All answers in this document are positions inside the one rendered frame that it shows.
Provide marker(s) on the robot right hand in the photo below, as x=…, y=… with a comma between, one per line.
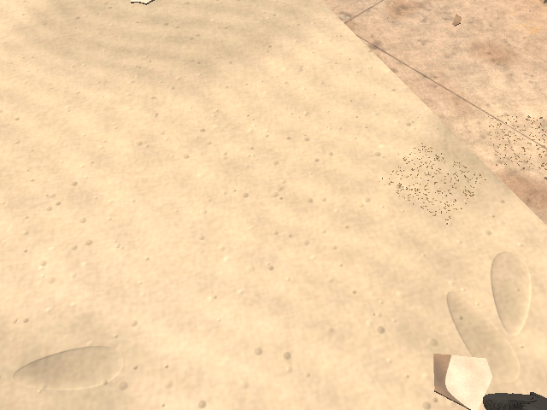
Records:
x=505, y=401

